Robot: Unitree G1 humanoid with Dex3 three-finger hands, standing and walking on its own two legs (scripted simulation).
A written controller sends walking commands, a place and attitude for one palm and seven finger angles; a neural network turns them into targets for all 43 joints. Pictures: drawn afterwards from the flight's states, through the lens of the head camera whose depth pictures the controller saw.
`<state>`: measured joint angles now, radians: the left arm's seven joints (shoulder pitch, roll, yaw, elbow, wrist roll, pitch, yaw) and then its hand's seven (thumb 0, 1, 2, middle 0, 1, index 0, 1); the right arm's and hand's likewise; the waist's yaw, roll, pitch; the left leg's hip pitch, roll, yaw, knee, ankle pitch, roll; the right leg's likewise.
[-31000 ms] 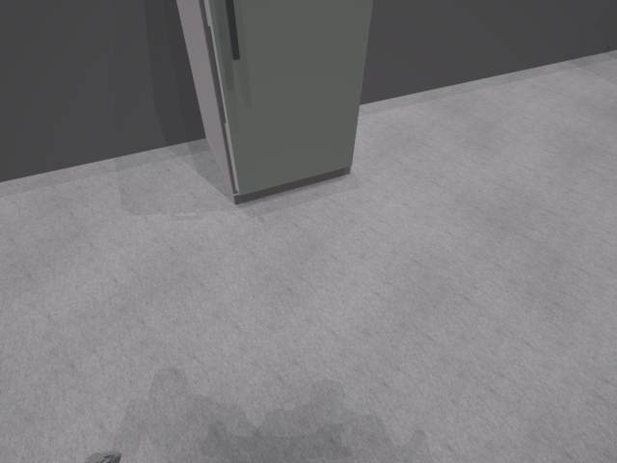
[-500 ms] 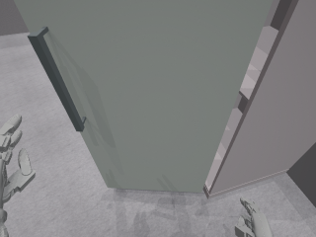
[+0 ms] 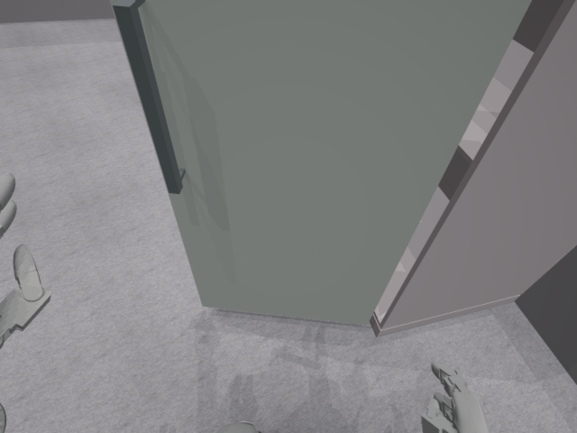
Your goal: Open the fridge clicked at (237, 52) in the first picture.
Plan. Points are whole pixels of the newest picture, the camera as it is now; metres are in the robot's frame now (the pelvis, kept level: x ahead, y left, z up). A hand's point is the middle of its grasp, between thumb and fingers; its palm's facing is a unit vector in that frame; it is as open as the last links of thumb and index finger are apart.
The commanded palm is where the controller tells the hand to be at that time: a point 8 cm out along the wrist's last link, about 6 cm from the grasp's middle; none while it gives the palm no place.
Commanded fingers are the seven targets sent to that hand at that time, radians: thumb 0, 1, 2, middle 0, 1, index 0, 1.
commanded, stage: step back with the hand held close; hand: left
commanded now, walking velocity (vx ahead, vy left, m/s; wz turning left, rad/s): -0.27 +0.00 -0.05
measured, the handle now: (160, 110) +0.57 +0.29 +0.13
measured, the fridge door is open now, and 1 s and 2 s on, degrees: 70 70 70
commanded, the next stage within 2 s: stop stepping back and stand still in 0.46 s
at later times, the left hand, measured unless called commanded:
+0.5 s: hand out of the picture +0.11 +0.27 +0.18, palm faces +0.49 -0.75 -0.45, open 7.4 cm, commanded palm +0.03 +0.31 +0.19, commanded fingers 0.00 0.90 0.90 -0.20 -0.30 -0.20 -0.30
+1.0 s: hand out of the picture -0.05 +0.29 +0.21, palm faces +0.51 -0.78 -0.37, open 7.4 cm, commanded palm -0.09 +0.32 +0.19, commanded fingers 0.00 0.90 0.90 -0.20 -0.30 -0.20 -0.30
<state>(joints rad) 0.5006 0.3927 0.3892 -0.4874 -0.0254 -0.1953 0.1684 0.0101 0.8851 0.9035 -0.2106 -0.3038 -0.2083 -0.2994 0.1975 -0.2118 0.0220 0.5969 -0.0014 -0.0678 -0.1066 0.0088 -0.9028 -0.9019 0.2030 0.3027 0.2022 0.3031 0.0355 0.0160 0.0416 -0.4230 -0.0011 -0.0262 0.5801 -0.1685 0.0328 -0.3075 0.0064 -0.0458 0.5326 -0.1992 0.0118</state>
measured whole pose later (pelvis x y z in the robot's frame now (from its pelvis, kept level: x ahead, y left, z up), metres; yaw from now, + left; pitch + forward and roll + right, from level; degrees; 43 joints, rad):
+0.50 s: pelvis -0.08 +0.00 -0.02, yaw +6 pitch -4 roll -4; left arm 0.45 0.49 0.47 -0.59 -0.04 -0.23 0.15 0.01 0.88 0.90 -0.21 -0.30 -0.21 -0.30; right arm 0.18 -0.18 -0.01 0.60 -0.02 -0.09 -0.09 0.01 -0.90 -0.90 0.20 0.30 0.20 0.30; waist -0.01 0.00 0.11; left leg -0.57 0.04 0.01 0.65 -0.15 0.04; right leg -0.43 0.07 -0.01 0.72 -0.38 -0.03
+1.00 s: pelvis -0.22 +0.02 +0.01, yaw +2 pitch -2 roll -1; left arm 0.49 0.46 0.41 -0.59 -0.06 -0.14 0.16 0.01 0.88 0.90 -0.21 -0.30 -0.21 -0.30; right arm 0.19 -0.16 0.03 0.65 -0.02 -0.08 -0.05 0.01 -0.90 -0.90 0.20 0.30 0.20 0.30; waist 0.05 -0.06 -0.03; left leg -0.54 0.03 0.03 0.85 -0.32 -0.04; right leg -0.19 0.05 -0.03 0.52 -0.29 -0.09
